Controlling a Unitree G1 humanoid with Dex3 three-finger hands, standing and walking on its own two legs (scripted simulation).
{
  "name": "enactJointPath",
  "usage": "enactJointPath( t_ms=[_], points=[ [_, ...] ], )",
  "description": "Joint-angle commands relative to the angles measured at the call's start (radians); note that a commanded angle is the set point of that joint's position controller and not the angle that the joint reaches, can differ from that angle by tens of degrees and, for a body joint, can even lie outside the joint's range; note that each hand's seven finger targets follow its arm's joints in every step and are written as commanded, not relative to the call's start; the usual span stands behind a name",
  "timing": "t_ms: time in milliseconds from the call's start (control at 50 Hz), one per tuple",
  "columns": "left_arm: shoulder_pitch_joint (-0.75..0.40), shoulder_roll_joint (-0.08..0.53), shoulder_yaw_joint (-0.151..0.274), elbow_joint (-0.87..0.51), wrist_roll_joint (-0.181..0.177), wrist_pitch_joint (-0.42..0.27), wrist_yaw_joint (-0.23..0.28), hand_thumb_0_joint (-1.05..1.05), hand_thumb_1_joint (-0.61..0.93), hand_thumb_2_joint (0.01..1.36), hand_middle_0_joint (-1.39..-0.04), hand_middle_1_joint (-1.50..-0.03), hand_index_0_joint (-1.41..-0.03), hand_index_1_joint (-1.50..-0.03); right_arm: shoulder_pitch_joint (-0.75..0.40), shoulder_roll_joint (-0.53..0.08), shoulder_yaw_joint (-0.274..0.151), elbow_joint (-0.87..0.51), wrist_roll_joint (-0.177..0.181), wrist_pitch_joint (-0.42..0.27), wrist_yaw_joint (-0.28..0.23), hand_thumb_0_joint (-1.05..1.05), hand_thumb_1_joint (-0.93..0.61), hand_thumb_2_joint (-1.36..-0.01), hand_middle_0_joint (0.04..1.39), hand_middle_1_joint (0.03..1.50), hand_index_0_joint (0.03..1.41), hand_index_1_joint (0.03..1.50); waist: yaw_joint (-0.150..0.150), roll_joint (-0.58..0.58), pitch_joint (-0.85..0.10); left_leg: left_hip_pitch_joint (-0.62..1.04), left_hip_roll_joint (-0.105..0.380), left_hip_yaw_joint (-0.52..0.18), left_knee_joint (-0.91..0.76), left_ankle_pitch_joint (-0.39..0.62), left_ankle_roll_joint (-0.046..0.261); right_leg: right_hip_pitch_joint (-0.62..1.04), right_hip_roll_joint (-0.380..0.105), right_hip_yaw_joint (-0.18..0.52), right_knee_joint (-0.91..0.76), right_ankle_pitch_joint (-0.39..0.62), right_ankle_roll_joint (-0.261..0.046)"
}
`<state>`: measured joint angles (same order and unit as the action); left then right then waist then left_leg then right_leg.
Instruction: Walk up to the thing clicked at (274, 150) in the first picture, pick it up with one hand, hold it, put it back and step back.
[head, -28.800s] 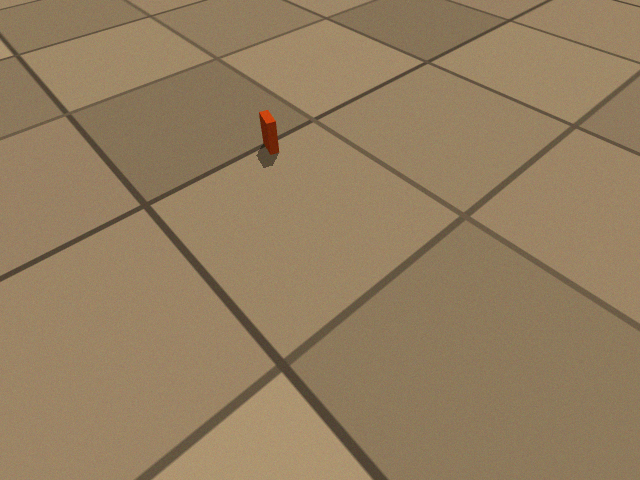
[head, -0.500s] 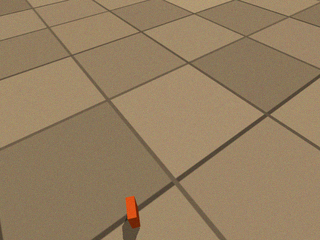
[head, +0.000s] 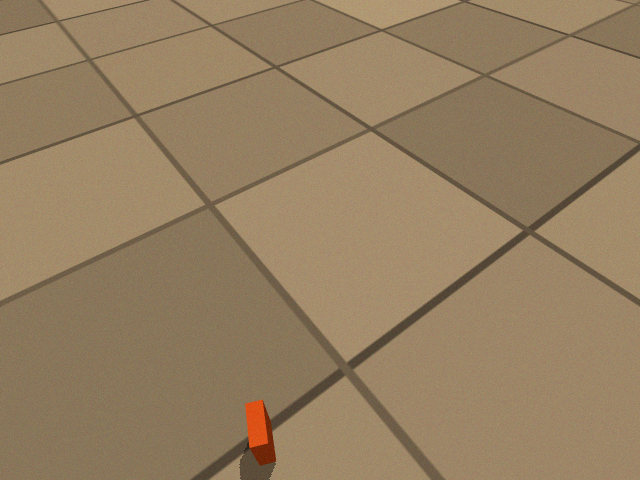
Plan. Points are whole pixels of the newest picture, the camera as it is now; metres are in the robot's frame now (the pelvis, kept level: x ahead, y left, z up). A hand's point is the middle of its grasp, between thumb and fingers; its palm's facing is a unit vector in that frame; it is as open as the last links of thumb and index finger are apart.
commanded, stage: stand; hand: left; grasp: from the side
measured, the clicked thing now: (261, 433) +0.39 +0.20 -0.69
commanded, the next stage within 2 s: step back in 0.46 s
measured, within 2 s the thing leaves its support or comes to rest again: neither
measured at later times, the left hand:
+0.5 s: hand out of the picture +0.08 +0.25 -0.16, palm faces +0.00 -0.94 -0.35, open 7.4 cm
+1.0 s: hand out of the picture +0.07 +0.32 -0.18, palm faces -0.06 -0.94 -0.33, open 7.4 cm
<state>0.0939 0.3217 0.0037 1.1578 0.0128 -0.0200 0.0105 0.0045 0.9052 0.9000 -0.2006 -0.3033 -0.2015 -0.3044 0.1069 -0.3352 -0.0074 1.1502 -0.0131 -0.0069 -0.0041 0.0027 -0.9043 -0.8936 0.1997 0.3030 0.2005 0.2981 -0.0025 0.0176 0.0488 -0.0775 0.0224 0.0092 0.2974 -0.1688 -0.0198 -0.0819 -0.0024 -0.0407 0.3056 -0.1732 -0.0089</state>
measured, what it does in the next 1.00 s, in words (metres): walks backwards: left foot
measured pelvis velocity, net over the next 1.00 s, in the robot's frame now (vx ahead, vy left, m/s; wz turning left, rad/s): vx -0.08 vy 0.08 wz -0.02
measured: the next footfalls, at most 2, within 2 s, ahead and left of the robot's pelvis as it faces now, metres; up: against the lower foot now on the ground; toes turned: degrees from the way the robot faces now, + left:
left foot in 0.78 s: -0.04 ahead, +0.15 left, +0.00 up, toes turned -1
right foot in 1.22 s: -0.09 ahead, -0.03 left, +0.00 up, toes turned +0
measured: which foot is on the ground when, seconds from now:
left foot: down 0.00-0.58, up 0.60-0.76, down 0.78-1.00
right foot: down 0.00-0.80, up 0.82-1.00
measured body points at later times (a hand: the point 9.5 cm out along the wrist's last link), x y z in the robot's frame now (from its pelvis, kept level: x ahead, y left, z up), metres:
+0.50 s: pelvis +0.00 +0.00 +0.00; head +0.01 -0.01 +0.45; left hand +0.08 +0.30 -0.13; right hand +0.07 -0.30 -0.14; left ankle +0.00 +0.13 -0.75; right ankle +0.00 -0.11 -0.75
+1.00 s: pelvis -0.08 +0.08 -0.01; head +0.01 +0.10 +0.43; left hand +0.07 +0.37 -0.16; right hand -0.03 -0.24 -0.13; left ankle -0.08 +0.15 -0.75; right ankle -0.10 -0.07 -0.68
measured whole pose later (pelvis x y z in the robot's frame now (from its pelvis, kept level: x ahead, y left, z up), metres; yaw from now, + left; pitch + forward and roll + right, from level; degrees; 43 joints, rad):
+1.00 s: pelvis -0.08 +0.08 -0.01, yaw -1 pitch -1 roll -2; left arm 0.03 0.38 0.05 0.90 0.00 0.07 0.03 0.00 0.91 0.90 -0.20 -0.30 -0.20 -0.30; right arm 0.17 -0.34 -0.05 0.95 -0.03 0.03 -0.02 0.00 -0.90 -0.89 0.20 0.30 0.20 0.30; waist -0.03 -0.05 0.20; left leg -0.23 -0.04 0.01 0.53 -0.29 0.07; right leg -0.44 0.11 0.15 1.05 -0.46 -0.02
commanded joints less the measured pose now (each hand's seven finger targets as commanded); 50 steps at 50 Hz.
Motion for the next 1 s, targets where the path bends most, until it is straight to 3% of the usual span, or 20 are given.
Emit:
enactJointPath(
  t_ms=[0, 420, 440, 500, 520, 560, 580, 600, 640, 700, 720, 740, 760, 780, 800, 820, 860, 880, 900, 980],
  points=[
    [-0.038, 0.216, 0.043, -0.056, 0.0, -0.015, 0.011, 0.0, 0.9, 0.9, -0.2, -0.3, -0.2, -0.3, -0.04, -0.194, -0.033, -0.05, -0.003, -0.017, -0.012, 0.0, -0.9, -0.9, 0.2, 0.3, 0.2, 0.3, 0.005, -0.017, -0.05, -0.018, 0.106, -0.09, -0.053, 0.103, 0.027, -0.006, -0.131, 0.111, -0.053, 0.108, -0.004],
    [-0.019, 0.219, 0.038, -0.06, -0.005, -0.015, 0.005, 0.0, 0.9, 0.9, -0.2, -0.3, -0.2, -0.3, -0.029, -0.205, -0.027, -0.053, 0.001, -0.02, -0.012, 0.0, -0.9, -0.9, 0.2, 0.3, 0.2, 0.3, 0.004, -0.022, -0.063, 0.003, 0.113, -0.086, -0.045, 0.145, 0.029, 0.0, -0.13, 0.115, -0.047, 0.168, -0.008],
    [-0.018, 0.299, 0.092, -0.089, -0.022, -0.005, 0.008, 0.0, 0.9, 0.9, -0.2, -0.3, -0.2, -0.3, -0.064, -0.261, -0.05, -0.079, 0.006, -0.004, -0.007, 0.0, -0.9, -0.9, 0.2, 0.3, 0.2, 0.3, 0.007, -0.04, 0.05, -0.091, 0.088, -0.09, 0.08, 0.258, 0.056, -0.073, -0.124, 0.14, 0.027, 0.326, -0.018],
    [-0.002, 0.309, 0.105, -0.128, -0.021, 0.005, 0.015, 0.0, 0.9, 0.9, -0.2, -0.3, -0.2, -0.3, -0.025, -0.226, -0.054, -0.114, 0.021, 0.013, -0.007, 0.0, -0.9, -0.9, 0.2, 0.3, 0.2, 0.3, -0.004, -0.085, -0.027, -0.106, 0.026, -0.032, 0.241, 0.194, 0.051, -0.056, -0.188, 0.178, 0.04, 0.433, -0.093],
    [-0.011, 0.315, 0.111, -0.147, -0.018, 0.007, 0.016, 0.0, 0.9, 0.9, -0.2, -0.3, -0.2, -0.3, -0.009, -0.222, -0.057, -0.124, 0.021, 0.019, -0.006, 0.0, -0.9, -0.9, 0.2, 0.3, 0.2, 0.3, -0.008, -0.111, -0.048, -0.121, -0.002, -0.021, 0.298, 0.13, 0.047, -0.066, -0.227, 0.217, 0.027, 0.424, -0.134],
    [-0.061, 0.324, 0.118, -0.196, -0.002, 0.012, 0.018, 0.0, 0.9, 0.9, -0.2, -0.3, -0.2, -0.3, 0.015, -0.221, -0.072, -0.141, 0.015, 0.035, -0.003, 0.0, -0.9, -0.9, 0.2, 0.3, 0.2, 0.3, -0.012, -0.185, -0.081, -0.171, -0.055, -0.031, 0.488, -0.26, 0.051, -0.089, -0.327, 0.298, 0.016, 0.406, -0.227],
    [-0.066, 0.322, 0.121, -0.22, 0.009, 0.012, 0.018, 0.0, 0.9, 0.9, -0.2, -0.3, -0.2, -0.3, 0.026, -0.228, -0.078, -0.156, 0.011, 0.043, 0.0, 0.0, -0.9, -0.9, 0.2, 0.3, 0.2, 0.3, -0.008, -0.183, -0.092, -0.198, -0.059, -0.06, 0.597, -0.358, 0.058, -0.105, -0.359, 0.311, 0.033, 0.415, -0.261],
    [-0.082, 0.325, 0.124, -0.242, 0.016, 0.015, 0.017, 0.0, 0.9, 0.9, -0.2, -0.3, -0.2, -0.3, 0.05, -0.23, -0.08, -0.167, 0.01, 0.048, 0.004, 0.0, -0.9, -0.9, 0.2, 0.3, 0.2, 0.3, -0.019, -0.192, -0.094, -0.203, -0.041, -0.085, 0.621, -0.372, 0.067, -0.13, -0.367, 0.296, 0.058, 0.409, -0.269],
    [-0.12, 0.291, 0.113, -0.272, 0.017, 0.021, 0.018, 0.0, 0.9, 0.9, -0.2, -0.3, -0.2, -0.3, 0.078, -0.232, -0.086, -0.177, 0.018, 0.047, 0.006, 0.0, -0.9, -0.9, 0.2, 0.3, 0.2, 0.3, -0.034, -0.194, -0.109, -0.206, -0.036, -0.089, 0.603, -0.345, 0.069, -0.132, -0.322, 0.24, 0.103, 0.411, -0.237],
    [-0.097, 0.284, 0.104, -0.296, 0.02, 0.037, 0.019, 0.0, 0.9, 0.9, -0.2, -0.3, -0.2, -0.3, 0.082, -0.224, -0.085, -0.196, 0.012, 0.037, 0.005, 0.0, -0.9, -0.9, 0.2, 0.3, 0.2, 0.3, -0.011, -0.161, -0.131, -0.221, -0.042, -0.04, 0.381, -0.215, 0.05, -0.052, -0.249, 0.189, 0.221, 0.402, -0.18],
    [-0.101, 0.286, 0.103, -0.307, 0.012, 0.045, 0.018, 0.0, 0.9, 0.9, -0.2, -0.3, -0.2, -0.3, 0.106, -0.214, -0.083, -0.196, 0.005, 0.029, 0.001, 0.0, -0.9, -0.9, 0.2, 0.3, 0.2, 0.3, -0.027, -0.157, -0.131, -0.203, -0.036, -0.024, 0.223, -0.099, 0.047, -0.035, -0.223, 0.174, 0.272, 0.38, -0.146],
    [-0.103, 0.284, 0.102, -0.317, 0.001, 0.055, 0.015, 0.0, 0.9, 0.9, -0.2, -0.3, -0.2, -0.3, 0.117, -0.222, -0.09, -0.199, -0.007, 0.022, -0.004, 0.0, -0.9, -0.9, 0.2, 0.3, 0.2, 0.3, -0.04, -0.102, -0.114, -0.156, -0.01, -0.037, 0.098, 0.118, 0.041, -0.072, -0.185, 0.147, 0.331, 0.319, -0.105],
    [-0.091, 0.244, 0.097, -0.331, -0.012, 0.064, 0.012, 0.0, 0.9, 0.9, -0.2, -0.3, -0.2, -0.3, 0.107, -0.264, -0.102, -0.205, -0.022, 0.016, -0.009, 0.0, -0.9, -0.9, 0.2, 0.3, 0.2, 0.3, -0.023, 0.039, -0.113, -0.094, 0.09, -0.18, 0.065, 0.369, 0.049, -0.149, -0.077, 0.095, 0.444, 0.167, -0.057],
    [-0.079, 0.199, 0.089, -0.343, -0.018, 0.068, 0.017, 0.0, 0.9, 0.9, -0.2, -0.3, -0.2, -0.3, 0.105, -0.336, -0.119, -0.215, -0.033, 0.01, -0.012, 0.0, -0.9, -0.9, 0.2, 0.3, 0.2, 0.3, -0.012, 0.205, -0.106, 0.037, 0.226, -0.374, 0.069, 0.643, 0.095, -0.368, 0.068, 0.097, 0.557, -0.309, -0.029],
    [-0.063, 0.216, 0.093, -0.331, -0.007, 0.076, 0.026, 0.0, 0.9, 0.9, -0.2, -0.3, -0.2, -0.3, 0.099, -0.359, -0.122, -0.223, -0.026, 0.011, -0.014, 0.0, -0.9, -0.9, 0.2, 0.3, 0.2, 0.3, -0.016, 0.122, -0.105, 0.038, 0.25, -0.349, 0.138, 0.765, 0.145, -0.398, 0.101, 0.18, 0.662, -0.447, -0.021],
    [-0.056, 0.215, 0.091, -0.331, -0.001, 0.075, 0.034, 0.0, 0.9, 0.9, -0.2, -0.3, -0.2, -0.3, 0.092, -0.379, -0.126, -0.248, -0.021, 0.011, -0.018, 0.0, -0.9, -0.9, 0.2, 0.3, 0.2, 0.3, -0.043, 0.181, -0.121, 0.011, 0.3, -0.423, 0.116, 0.733, 0.169, -0.402, 0.108, 0.219, 0.71, -0.48, -0.012],
    [-0.093, 0.243, 0.099, -0.322, -0.005, 0.078, 0.036, 0.0, 0.9, 0.9, -0.2, -0.3, -0.2, -0.3, 0.037, -0.325, -0.117, -0.266, -0.023, 0.011, -0.031, 0.0, -0.9, -0.9, 0.2, 0.3, 0.2, 0.3, -0.029, 0.153, -0.097, 0.028, 0.222, -0.31, 0.13, 0.701, 0.115, -0.421, 0.103, 0.274, 0.784, -0.387, -0.019],
    [-0.036, 0.237, 0.097, -0.316, -0.015, 0.079, 0.032, 0.0, 0.9, 0.9, -0.2, -0.3, -0.2, -0.3, -0.008, -0.291, -0.107, -0.271, -0.028, 0.011, -0.038, 0.0, -0.9, -0.9, 0.2, 0.3, 0.2, 0.3, 0.013, 0.141, -0.095, 0.073, 0.176, -0.232, 0.153, 0.716, 0.101, -0.455, 0.105, 0.262, 0.798, -0.314, -0.019],
    [-0.007, 0.236, 0.095, -0.316, -0.016, 0.078, 0.031, 0.0, 0.9, 0.9, -0.2, -0.3, -0.2, -0.3, -0.01, -0.279, -0.104, -0.284, -0.019, 0.01, -0.042, 0.0, -0.9, -0.9, 0.2, 0.3, 0.2, 0.3, 0.022, 0.143, -0.104, 0.1, 0.169, -0.214, 0.167, 0.693, 0.102, -0.462, 0.102, 0.237, 0.802, -0.285, -0.017],
    [-0.018, 0.224, 0.099, -0.341, -0.001, 0.067, 0.026, 0.0, 0.9, 0.9, -0.2, -0.3, -0.2, -0.3, 0.064, -0.254, -0.108, -0.291, -0.008, 0.01, -0.052, 0.0, -0.9, -0.9, 0.2, 0.3, 0.2, 0.3, -0.022, 0.104, -0.105, 0.172, 0.173, -0.221, 0.19, 0.658, 0.124, -0.441, 0.086, 0.203, 0.69, -0.275, 0.016]
  ],
)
